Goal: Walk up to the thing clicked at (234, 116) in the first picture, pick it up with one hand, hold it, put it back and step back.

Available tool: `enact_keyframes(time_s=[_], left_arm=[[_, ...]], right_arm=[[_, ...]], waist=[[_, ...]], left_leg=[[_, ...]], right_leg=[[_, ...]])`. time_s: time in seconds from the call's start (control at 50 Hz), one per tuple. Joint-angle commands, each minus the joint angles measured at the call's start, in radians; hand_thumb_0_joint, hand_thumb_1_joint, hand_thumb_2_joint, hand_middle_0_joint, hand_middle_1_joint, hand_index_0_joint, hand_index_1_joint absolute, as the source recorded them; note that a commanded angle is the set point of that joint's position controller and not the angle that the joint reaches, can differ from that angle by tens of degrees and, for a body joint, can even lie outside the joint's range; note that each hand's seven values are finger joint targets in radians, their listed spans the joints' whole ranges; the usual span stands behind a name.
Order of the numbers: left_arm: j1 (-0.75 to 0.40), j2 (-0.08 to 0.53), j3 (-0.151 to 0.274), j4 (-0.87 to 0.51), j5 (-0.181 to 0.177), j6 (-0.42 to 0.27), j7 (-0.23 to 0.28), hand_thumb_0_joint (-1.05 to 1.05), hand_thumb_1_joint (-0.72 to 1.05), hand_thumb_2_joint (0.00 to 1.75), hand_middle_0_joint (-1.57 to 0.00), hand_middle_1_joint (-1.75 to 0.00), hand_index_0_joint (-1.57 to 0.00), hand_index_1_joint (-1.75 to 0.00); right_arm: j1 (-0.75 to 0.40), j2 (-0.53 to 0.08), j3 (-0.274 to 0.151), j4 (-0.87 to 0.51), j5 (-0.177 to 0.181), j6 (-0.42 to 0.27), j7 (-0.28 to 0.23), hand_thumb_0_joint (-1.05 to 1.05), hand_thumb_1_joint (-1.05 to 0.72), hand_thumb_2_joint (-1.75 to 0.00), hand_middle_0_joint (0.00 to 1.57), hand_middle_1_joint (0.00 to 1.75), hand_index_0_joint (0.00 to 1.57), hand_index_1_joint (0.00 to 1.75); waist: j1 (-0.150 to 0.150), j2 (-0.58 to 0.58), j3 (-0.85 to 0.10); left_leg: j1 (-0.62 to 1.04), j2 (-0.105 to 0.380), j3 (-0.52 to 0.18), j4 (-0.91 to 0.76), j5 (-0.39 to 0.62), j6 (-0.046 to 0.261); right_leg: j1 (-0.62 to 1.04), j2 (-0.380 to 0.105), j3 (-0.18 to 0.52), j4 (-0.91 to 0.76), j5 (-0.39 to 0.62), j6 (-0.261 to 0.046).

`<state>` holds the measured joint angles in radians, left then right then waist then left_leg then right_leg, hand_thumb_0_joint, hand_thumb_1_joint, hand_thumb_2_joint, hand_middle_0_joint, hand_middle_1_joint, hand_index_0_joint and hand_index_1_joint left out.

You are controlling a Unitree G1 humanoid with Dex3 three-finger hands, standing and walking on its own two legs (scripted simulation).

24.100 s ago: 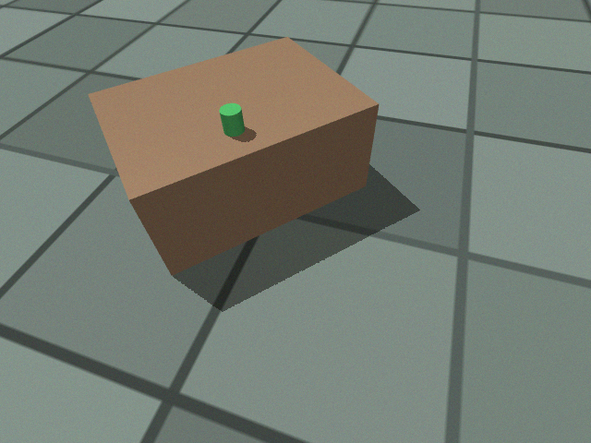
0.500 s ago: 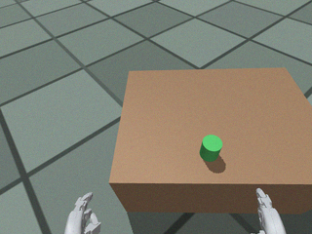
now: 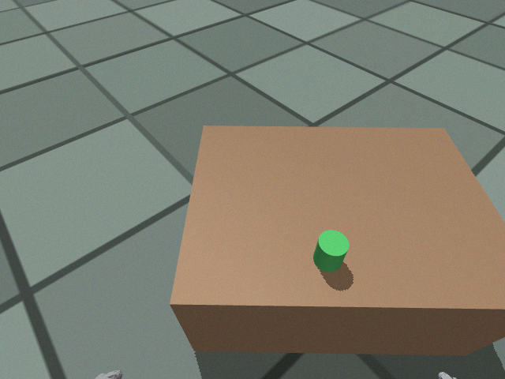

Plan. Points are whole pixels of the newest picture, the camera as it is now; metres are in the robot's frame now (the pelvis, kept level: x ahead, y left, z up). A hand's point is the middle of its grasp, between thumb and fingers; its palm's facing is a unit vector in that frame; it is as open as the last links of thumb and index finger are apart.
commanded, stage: home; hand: right
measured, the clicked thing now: (330, 251) +0.48 -0.18 -0.26
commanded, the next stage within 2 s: stand in 0.68 s
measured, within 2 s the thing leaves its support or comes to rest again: neither
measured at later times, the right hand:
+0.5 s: hand out of the picture +0.06 -0.24 -0.13, palm faces -0.04 +0.93 -0.37, open 17.4 cm
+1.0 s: hand out of the picture +0.08 -0.23 -0.13, palm faces -0.05 +0.93 -0.37, open 15.1 cm
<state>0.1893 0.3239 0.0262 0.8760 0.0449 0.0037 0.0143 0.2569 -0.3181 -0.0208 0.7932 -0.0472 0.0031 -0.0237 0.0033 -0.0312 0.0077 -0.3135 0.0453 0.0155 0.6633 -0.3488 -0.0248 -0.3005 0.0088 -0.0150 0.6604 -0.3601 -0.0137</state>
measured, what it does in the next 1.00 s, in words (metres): stands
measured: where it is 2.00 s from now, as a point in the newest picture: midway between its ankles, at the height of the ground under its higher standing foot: outside the picture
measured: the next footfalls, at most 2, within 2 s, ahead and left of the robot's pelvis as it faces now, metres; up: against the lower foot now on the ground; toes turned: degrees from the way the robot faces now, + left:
none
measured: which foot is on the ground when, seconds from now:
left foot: down 0.00-1.00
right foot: down 0.00-1.00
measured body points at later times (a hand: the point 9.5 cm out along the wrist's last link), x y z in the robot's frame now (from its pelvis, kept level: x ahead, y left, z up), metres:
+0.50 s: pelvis -0.01 +0.01 +0.02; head -0.01 +0.03 +0.47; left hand +0.04 +0.30 -0.12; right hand +0.06 -0.29 -0.10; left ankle +0.00 +0.14 -0.72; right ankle -0.01 -0.11 -0.72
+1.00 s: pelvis +0.01 +0.01 +0.03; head +0.02 +0.03 +0.48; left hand +0.07 +0.31 -0.12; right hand +0.08 -0.28 -0.10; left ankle +0.00 +0.14 -0.72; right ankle -0.01 -0.11 -0.72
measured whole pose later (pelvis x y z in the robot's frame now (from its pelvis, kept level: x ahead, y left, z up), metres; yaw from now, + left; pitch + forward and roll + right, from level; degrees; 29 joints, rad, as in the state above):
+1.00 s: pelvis +0.01 +0.01 +0.03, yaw +1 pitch -2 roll +0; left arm 0.11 0.33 0.01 1.16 0.01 0.00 0.00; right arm 0.12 -0.33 0.01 1.14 -0.02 -0.01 -0.02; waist 0.00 -0.02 0.05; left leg -0.11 0.02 0.01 0.34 -0.19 -0.01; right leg -0.08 -0.01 -0.02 0.30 -0.19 0.01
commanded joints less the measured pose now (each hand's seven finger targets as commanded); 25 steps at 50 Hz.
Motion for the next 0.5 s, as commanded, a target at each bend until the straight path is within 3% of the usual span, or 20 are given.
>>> enact_keyframes(time_s=[0.0,0.06,0.12,0.16,0.2,0.24,0.34,0.42,0.48], left_arm=[[-0.062,0.157,0.038,-0.033,-0.005,-0.03,0.006,0.0,0.9,0.9,-0.2,-0.3,-0.2,-0.3],[-0.066,0.159,0.034,0.02,-0.01,-0.02,0.004,0.0,0.9,0.9,-0.2,-0.3,-0.2,-0.3],[-0.059,0.168,0.031,0.068,-0.015,-0.017,0.003,0.0,0.9,0.9,-0.2,-0.3,-0.2,-0.3],[-0.058,0.176,0.029,0.097,-0.017,-0.018,0.003,0.0,0.9,0.9,-0.2,-0.3,-0.2,-0.3],[-0.072,0.181,0.027,0.117,-0.017,-0.017,0.003,0.0,0.9,0.9,-0.2,-0.3,-0.2,-0.3],[-0.071,0.184,0.025,0.137,-0.018,-0.014,0.002,0.0,0.9,0.9,-0.2,-0.3,-0.2,-0.3],[-0.075,0.192,0.024,0.177,-0.017,-0.015,0.0,0.0,0.9,0.9,-0.2,-0.3,-0.2,-0.3],[-0.082,0.191,0.02,0.194,-0.02,-0.022,0.001,0.0,0.9,0.9,-0.2,-0.3,-0.2,-0.3],[-0.077,0.192,0.017,0.208,-0.022,-0.021,0.003,0.0,0.9,0.9,-0.2,-0.3,-0.2,-0.3]], right_arm=[[-0.065,-0.185,-0.04,-0.005,0.009,-0.045,-0.018,0.0,0.56,-0.04,0.05,0.05,0.05,0.05],[-0.077,-0.202,-0.032,0.059,0.01,-0.043,-0.019,0.0,0.55,-0.05,0.05,0.05,0.05,0.05],[-0.092,-0.206,-0.025,0.111,0.015,-0.045,-0.022,0.0,0.54,-0.05,0.05,0.05,0.05,0.05],[-0.1,-0.206,-0.023,0.141,0.02,-0.042,-0.022,0.0,0.54,-0.06,0.05,0.05,0.05,0.05],[-0.097,-0.209,-0.018,0.169,0.021,-0.04,-0.022,0.0,0.55,-0.05,0.05,0.05,0.05,0.05],[-0.109,-0.216,-0.017,0.191,0.02,-0.037,-0.02,0.0,0.53,-0.06,0.05,0.05,0.05,0.05],[-0.116,-0.224,-0.017,0.23,0.019,-0.028,-0.016,0.0,0.54,-0.05,0.05,0.05,0.05,0.05],[-0.127,-0.213,-0.011,0.251,0.023,-0.033,-0.013,0.0,0.57,-0.04,0.05,0.05,0.05,0.05],[-0.147,-0.218,-0.01,0.262,0.024,-0.036,-0.014,0.0,0.55,-0.05,0.05,0.05,0.05,0.05]], waist=[[0.004,0.039,-0.066],[0.006,0.062,-0.041],[0.009,0.04,-0.056],[0.008,0.016,-0.037],[0.002,0.027,-0.017],[0.003,0.039,0.019],[-0.001,0.043,0.038],[-0.001,0.036,0.001],[0.007,0.038,-0.012]], left_leg=[[0.091,0.061,-0.074,-0.157,0.255,0.06],[0.079,0.076,-0.097,-0.236,0.199,0.057],[0.121,0.077,-0.09,-0.252,0.285,0.052],[0.14,0.072,-0.084,-0.26,0.265,0.048],[0.128,0.077,-0.091,-0.295,0.235,0.046],[0.12,0.073,-0.099,-0.332,0.14,0.045],[0.114,0.074,-0.108,-0.364,0.065,0.047],[0.163,0.078,-0.099,-0.351,0.186,0.044],[0.174,0.077,-0.099,-0.362,0.218,0.04]], right_leg=[[0.059,-0.085,0.119,-0.206,0.232,-0.026],[0.109,-0.079,0.109,-0.249,0.189,-0.019],[0.155,-0.09,0.107,-0.271,0.258,-0.015],[0.154,-0.1,0.115,-0.309,0.244,-0.012],[0.166,-0.097,0.108,-0.325,0.218,-0.008],[0.144,-0.093,0.104,-0.345,0.166,-0.004],[0.141,-0.092,0.102,-0.373,0.12,0.0],[0.169,-0.11,0.11,-0.384,0.201,0.002],[0.185,-0.111,0.101,-0.385,0.225,0.004]])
